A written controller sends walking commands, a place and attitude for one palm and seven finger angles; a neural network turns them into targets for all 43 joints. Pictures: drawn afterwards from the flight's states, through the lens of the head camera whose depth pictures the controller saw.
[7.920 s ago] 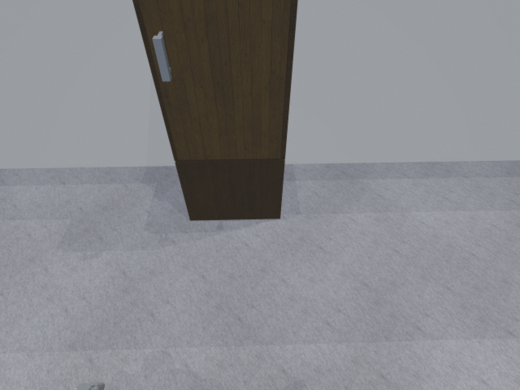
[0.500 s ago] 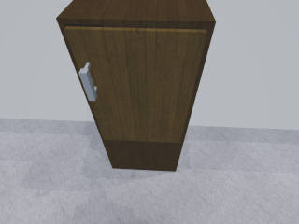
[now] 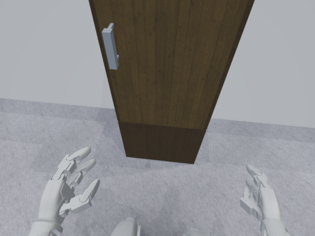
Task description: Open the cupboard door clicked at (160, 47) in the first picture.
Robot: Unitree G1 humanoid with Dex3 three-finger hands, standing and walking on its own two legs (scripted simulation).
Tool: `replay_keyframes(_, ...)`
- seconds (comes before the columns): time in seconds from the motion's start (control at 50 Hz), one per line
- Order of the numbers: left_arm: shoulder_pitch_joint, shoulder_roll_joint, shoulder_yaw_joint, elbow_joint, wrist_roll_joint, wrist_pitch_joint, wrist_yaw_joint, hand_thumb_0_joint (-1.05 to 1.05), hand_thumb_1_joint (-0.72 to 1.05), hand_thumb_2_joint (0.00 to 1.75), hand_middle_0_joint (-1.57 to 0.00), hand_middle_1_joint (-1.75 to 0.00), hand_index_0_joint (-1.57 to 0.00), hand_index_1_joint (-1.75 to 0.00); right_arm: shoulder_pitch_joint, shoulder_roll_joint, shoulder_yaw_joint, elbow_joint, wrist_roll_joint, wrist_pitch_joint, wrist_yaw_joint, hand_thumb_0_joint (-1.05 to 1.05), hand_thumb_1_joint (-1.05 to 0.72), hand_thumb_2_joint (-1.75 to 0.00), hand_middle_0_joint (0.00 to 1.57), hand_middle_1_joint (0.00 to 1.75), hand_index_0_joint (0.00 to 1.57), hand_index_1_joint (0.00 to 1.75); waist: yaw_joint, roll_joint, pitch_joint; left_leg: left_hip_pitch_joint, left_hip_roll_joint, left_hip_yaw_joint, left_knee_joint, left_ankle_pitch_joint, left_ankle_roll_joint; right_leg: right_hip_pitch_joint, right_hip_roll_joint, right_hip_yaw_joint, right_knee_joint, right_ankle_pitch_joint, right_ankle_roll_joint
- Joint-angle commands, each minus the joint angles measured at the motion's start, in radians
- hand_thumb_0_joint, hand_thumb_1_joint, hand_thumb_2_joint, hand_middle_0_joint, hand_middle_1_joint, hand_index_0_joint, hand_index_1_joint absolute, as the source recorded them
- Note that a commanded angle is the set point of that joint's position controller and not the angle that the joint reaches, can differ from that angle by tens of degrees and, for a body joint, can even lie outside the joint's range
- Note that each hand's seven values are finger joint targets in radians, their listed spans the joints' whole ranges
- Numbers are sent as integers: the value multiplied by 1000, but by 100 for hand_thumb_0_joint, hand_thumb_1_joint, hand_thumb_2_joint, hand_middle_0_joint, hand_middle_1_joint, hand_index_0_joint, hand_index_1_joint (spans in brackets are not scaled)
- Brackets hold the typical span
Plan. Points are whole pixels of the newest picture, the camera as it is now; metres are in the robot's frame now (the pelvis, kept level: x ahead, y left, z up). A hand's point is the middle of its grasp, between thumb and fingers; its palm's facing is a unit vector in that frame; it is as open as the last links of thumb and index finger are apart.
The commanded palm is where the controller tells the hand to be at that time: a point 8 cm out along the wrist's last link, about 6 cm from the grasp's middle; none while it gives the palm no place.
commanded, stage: raise the hand with hooked fingers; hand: left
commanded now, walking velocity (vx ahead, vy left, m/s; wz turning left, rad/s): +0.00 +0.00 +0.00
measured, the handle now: (112, 46) +0.61 +0.21 +0.15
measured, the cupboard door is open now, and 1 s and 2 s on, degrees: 0 0 0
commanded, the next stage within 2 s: move the hooked fingers beside the handle in 1.62 s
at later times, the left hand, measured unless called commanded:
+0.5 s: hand (61, 155) +0.26 +0.24 +0.10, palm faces +0.00 -1.00 -0.05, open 11.9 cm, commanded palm +0.23 +0.29 +0.11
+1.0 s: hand (40, 120) +0.30 +0.28 +0.16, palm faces +0.03 -1.00 -0.04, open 13.9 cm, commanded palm +0.27 +0.33 +0.16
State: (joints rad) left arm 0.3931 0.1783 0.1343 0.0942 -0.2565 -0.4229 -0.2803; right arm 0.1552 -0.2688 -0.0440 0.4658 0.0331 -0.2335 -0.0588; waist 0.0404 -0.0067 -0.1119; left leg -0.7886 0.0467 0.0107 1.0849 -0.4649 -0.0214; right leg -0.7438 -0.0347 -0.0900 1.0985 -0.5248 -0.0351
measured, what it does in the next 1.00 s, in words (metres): rises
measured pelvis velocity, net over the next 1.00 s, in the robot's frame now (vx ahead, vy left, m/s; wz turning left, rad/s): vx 0.02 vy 0.02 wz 0.00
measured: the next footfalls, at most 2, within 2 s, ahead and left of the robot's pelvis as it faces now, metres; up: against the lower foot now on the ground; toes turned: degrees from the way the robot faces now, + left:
none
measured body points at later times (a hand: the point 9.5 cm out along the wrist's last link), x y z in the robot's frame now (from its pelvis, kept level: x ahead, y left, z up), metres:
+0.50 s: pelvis +0.00 +0.03 +0.03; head +0.04 +0.03 +0.48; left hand +0.25 +0.29 +0.10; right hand +0.15 -0.23 -0.05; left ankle +0.04 +0.13 -0.66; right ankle +0.02 -0.10 -0.66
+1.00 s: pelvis +0.02 +0.02 +0.05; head +0.04 +0.01 +0.50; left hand +0.29 +0.33 +0.16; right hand +0.20 -0.21 -0.02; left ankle +0.04 +0.13 -0.66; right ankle +0.02 -0.10 -0.66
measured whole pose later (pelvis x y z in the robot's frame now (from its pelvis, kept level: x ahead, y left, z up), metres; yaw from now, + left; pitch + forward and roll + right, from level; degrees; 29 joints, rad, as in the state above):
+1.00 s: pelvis +0.02 +0.02 +0.05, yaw +0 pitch +4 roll -1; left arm -0.04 0.39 0.40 0.30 -0.34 -0.14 -0.47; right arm 0.24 -0.27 0.07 0.59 0.05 -0.24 -0.11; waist 0.03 0.04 -0.04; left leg -0.46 0.04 0.02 0.74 -0.35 0.00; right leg -0.40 -0.02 -0.09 0.70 -0.37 -0.01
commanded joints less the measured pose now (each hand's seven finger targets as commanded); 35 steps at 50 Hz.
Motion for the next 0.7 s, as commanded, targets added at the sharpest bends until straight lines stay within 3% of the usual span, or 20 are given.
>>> replay_keyframes(0.0,-278,151,35,-359,2,-96,24,0,32,65,-24,-68,-24,-68,34,-93,4,-85,-9,-53,-20,0,-90,-90,20,30,20,30,-88,79,-137,135,-33,-38,-148,97,53,31,45,87,-254,88,12)
replay_keyframes(0.04,-289,167,39,-298,-6,-62,-4,0,27,63,-25,-70,-25,-70,36,-103,14,-63,-3,-64,-26,0,-90,-90,20,30,20,30,-95,74,-113,132,-32,-49,-171,67,50,29,49,72,-271,61,15)
replay_keyframes(0.08,-277,188,55,-264,-19,-3,-34,0,22,61,-25,-74,-25,-74,27,-109,23,-63,2,-72,-30,0,-90,-90,20,30,20,30,-76,109,-132,152,-37,-52,-200,64,48,63,48,67,-290,55,13)
replay_keyframes(0.1,-248,201,83,-252,-26,28,-39,0,20,60,-25,-75,-25,-75,27,-109,22,-62,3,-75,-31,0,-90,-90,20,30,20,30,-56,99,-166,169,-39,-51,-220,77,46,100,46,60,-299,68,14)
replay_keyframes(0.16,-197,230,160,-172,-59,107,-36,0,13,57,-25,-80,-25,-80,8,-103,26,-60,3,-70,-35,0,-90,-90,20,30,20,30,-26,13,-152,156,-42,-53,-257,96,43,164,47,57,-337,59,19)
replay_keyframes(0.24,-222,230,179,-246,-63,95,-5,0,4,53,-26,-86,-26,-86,13,-98,29,-60,-1,-81,-26,0,-90,-90,20,30,20,30,-20,56,-164,214,-40,-49,-303,120,41,177,47,34,-344,93,20)
replay_keyframes(0.36,-275,254,194,-195,-65,64,-14,0,-10,47,-27,-94,-27,-94,42,-123,27,-42,-4,-96,-23,0,-90,-90,20,30,20,30,-34,21,-115,237,-39,-51,-339,119,40,187,53,24,-360,110,18)
replay_keyframes(0.4,-296,263,201,-211,-68,62,-28,0,-15,45,-27,-98,-27,-98,50,-127,23,-38,0,-101,-25,0,-90,-90,20,30,20,30,-34,62,-140,274,-42,-43,-350,134,40,203,48,29,-373,134,18)
replay_keyframes(0.48,-350,299,227,-196,-75,83,-48,0,-24,41,-28,-103,-28,-103,51,-135,25,-30,5,-99,-32,0,-90,-90,20,30,20,30,-37,69,-114,304,-40,-47,-372,165,40,227,52,25,-390,180,15)
replay_keyframes(0.52,-356,315,254,-191,-83,89,-56,0,-29,39,-29,-107,-29,-107,58,-136,22,-26,5,-98,-34,0,-90,-90,20,30,20,30,-31,70,-146,339,-40,-45,-380,205,39,255,53,21,-394,229,15)
replay_keyframes(0.56,-378,336,266,-183,-85,103,-66,0,-34,37,-29,-110,-29,-110,60,-140,28,-25,3,-94,-34,0,-90,-90,20,30,20,30,-26,96,-135,360,-42,-47,-386,255,37,281,58,18,-393,286,9)
replay_keyframes(0.64,-431,333,267,-170,-88,130,-83,0,-43,33,-29,-115,-29,-115,55,-135,31,-21,8,-90,-35,0,-90,-90,20,30,20,30,-31,120,-142,412,-41,-44,-408,295,34,299,58,11,-413,337,13)
replay_keyframes(0.68,-455,354,283,-122,-92,158,-104,0,-48,31,-30,-118,-30,-118,51,-140,36,-23,8,-81,-37,0,-90,-90,20,30,20,30,-31,90,-112,408,-41,-44,-416,304,35,312,60,12,-424,358,11)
